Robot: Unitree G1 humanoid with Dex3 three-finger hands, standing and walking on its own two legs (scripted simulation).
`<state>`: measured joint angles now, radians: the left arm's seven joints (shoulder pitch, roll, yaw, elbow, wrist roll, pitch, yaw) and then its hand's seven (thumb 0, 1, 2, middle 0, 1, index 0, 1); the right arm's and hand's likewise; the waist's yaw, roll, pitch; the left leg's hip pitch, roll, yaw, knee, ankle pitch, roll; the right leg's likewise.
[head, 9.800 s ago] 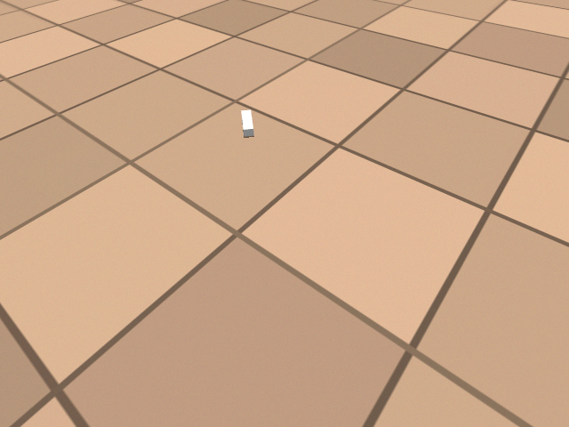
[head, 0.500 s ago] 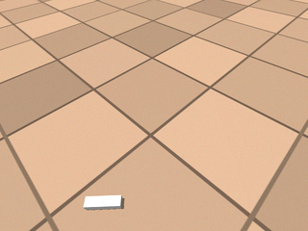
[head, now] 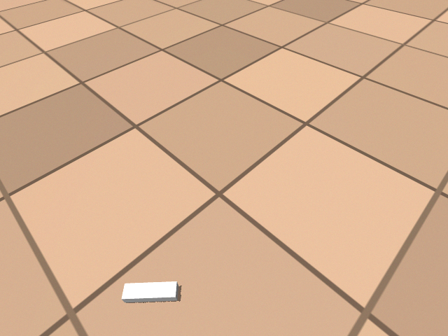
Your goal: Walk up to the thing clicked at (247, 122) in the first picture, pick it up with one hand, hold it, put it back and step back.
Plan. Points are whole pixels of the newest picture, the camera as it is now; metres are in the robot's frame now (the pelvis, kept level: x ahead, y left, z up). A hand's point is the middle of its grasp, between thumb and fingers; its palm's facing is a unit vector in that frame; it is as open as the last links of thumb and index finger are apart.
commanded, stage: stand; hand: left
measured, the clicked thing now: (150, 292) +0.45 +0.35 -0.76
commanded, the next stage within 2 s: walk up in 0.44 s
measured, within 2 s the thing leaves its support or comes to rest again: neither
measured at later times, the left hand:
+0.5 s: hand out of the picture +0.08 +0.27 -0.15, palm faces +0.01 -0.93 -0.38, open 7.4 cm
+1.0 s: hand out of the picture +0.06 +0.43 -0.18, palm faces +0.02 -0.91 -0.42, open 7.4 cm
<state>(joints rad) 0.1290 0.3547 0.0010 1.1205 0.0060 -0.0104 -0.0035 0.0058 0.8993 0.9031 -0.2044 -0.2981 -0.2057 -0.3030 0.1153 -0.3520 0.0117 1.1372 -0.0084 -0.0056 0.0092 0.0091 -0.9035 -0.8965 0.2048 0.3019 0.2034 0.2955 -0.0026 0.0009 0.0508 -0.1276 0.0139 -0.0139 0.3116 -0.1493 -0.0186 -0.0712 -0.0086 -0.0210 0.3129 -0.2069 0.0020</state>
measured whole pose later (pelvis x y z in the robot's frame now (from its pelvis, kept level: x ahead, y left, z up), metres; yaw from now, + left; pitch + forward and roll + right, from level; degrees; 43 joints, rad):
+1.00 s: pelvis +0.03 +0.14 -0.02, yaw +2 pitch -2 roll +0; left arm 0.23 0.43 0.05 0.97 0.00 0.01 0.02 0.01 0.90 0.90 -0.20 -0.30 -0.20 -0.30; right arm 0.19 -0.32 -0.04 0.91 -0.02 0.01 0.04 0.01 -0.90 -0.90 0.21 0.30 0.21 0.30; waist 0.00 -0.03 0.12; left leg -0.30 0.00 0.00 0.61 -0.27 0.01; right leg -0.35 0.01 0.06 0.90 -0.53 -0.02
